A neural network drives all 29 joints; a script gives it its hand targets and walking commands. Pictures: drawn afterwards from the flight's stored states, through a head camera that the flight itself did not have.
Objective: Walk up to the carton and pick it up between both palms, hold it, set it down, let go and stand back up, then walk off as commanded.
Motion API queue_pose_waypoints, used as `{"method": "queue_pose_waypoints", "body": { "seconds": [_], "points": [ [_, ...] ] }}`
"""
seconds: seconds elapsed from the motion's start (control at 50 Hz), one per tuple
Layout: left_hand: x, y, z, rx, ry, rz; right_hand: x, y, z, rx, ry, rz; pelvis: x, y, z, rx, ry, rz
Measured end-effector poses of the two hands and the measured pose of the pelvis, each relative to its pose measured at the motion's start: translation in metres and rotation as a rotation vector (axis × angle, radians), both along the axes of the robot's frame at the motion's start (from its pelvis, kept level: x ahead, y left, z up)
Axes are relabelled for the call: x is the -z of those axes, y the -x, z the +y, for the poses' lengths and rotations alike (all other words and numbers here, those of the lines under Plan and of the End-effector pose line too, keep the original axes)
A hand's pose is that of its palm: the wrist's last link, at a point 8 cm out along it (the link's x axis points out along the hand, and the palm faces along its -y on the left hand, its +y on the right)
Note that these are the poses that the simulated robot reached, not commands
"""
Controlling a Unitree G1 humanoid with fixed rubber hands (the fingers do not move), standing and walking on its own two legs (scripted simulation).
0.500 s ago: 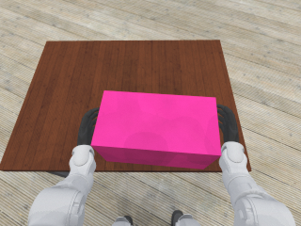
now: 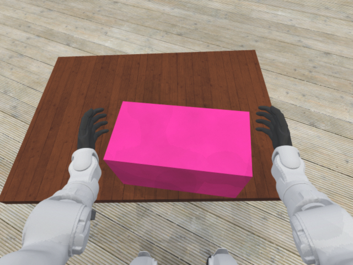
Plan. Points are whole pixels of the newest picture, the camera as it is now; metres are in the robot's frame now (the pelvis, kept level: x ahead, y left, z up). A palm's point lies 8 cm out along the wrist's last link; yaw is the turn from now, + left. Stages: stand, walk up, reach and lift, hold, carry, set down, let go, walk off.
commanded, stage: set down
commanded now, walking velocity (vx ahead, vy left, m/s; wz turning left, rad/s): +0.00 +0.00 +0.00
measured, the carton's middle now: (180, 151) +0.42 +0.02 -0.07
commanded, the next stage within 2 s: none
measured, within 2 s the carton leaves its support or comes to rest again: neither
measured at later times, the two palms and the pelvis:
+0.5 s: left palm (90, 143) +0.39 +0.22 +0.03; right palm (294, 143) +0.40 -0.24 +0.02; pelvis -0.02 +0.00 +0.00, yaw -1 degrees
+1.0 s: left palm (77, 169) +0.33 +0.24 +0.01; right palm (304, 171) +0.33 -0.25 +0.01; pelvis -0.02 +0.00 +0.02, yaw +1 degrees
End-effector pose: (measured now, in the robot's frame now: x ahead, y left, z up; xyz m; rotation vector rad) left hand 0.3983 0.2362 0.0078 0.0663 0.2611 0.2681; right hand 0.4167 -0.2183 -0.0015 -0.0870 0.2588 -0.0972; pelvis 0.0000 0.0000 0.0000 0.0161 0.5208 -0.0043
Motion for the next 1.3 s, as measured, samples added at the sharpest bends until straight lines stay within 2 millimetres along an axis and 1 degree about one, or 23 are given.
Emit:
{"method": "queue_pose_waypoints", "body": {
  "seconds": [0.1, 0.18, 0.24, 0.32, 0.38, 0.6, 0.7, 0.8, 0.92, 1.02, 1.08, 1.16, 1.26, 1.3],
  "points": [
    [-0.016, -0.004, 0.001, 0.019, 0.000, 0.039, -0.015, -0.001, -0.009, 0.037, -0.034, 0.002, 0.000, 0.006, 0.002, 0.017, -0.010, -0.043],
    [-0.026, -0.004, -0.005, 0.033, 0.013, 0.041, -0.024, 0.001, -0.016, 0.037, -0.052, 0.002, -0.001, 0.010, 0.003, 0.034, -0.017, -0.065],
    [-0.030, -0.002, -0.011, 0.040, 0.021, 0.039, -0.029, 0.002, -0.019, 0.032, -0.055, -0.002, -0.001, 0.014, 0.003, 0.039, -0.023, -0.072],
    [-0.028, 0.001, -0.018, 0.051, 0.029, 0.053, -0.032, 0.005, -0.021, 0.030, -0.060, 0.009, -0.002, 0.018, 0.003, 0.041, -0.025, -0.079],
    [-0.024, 0.005, -0.021, 0.050, 0.043, 0.071, -0.030, 0.010, -0.022, 0.030, -0.057, 0.025, -0.002, 0.021, 0.001, 0.041, -0.024, -0.088],
    [-0.015, 0.016, -0.016, 0.053, 0.056, 0.055, -0.023, 0.029, -0.013, 0.011, -0.045, 0.061, -0.003, 0.025, -0.006, 0.013, -0.009, -0.104],
    [-0.011, 0.029, -0.015, 0.073, 0.055, 0.060, -0.021, 0.039, -0.014, 0.005, -0.037, 0.076, -0.007, 0.024, -0.006, 0.000, 0.001, -0.133],
    [-0.007, 0.042, -0.008, 0.058, 0.056, 0.067, -0.022, 0.050, -0.021, 0.022, -0.034, 0.071, -0.010, 0.023, -0.005, -0.013, 0.006, -0.151],
    [-0.005, 0.059, 0.000, 0.061, 0.051, 0.069, -0.017, 0.070, -0.029, 0.019, -0.018, 0.099, -0.013, 0.022, -0.005, -0.018, 0.007, -0.184],
    [-0.007, 0.073, 0.004, 0.077, 0.042, 0.053, -0.015, 0.087, -0.026, -0.001, -0.035, 0.093, -0.016, 0.022, -0.004, -0.024, 0.008, -0.213],
    [-0.005, 0.080, 0.007, 0.064, 0.049, 0.072, -0.012, 0.095, -0.025, -0.009, -0.035, 0.112, -0.017, 0.023, -0.002, -0.023, 0.006, -0.223],
    [-0.006, 0.092, 0.006, 0.074, 0.053, 0.061, -0.010, 0.106, -0.021, -0.019, -0.051, 0.107, -0.019, 0.024, -0.001, -0.025, 0.006, -0.242],
    [-0.006, 0.111, 0.004, 0.088, 0.045, 0.067, -0.008, 0.124, -0.021, -0.021, -0.054, 0.110, -0.023, 0.025, 0.000, -0.026, 0.010, -0.279],
    [-0.003, 0.119, 0.006, 0.075, 0.047, 0.077, -0.007, 0.131, -0.022, -0.021, -0.047, 0.117, -0.024, 0.026, 0.000, -0.023, 0.009, -0.288]
  ]
}}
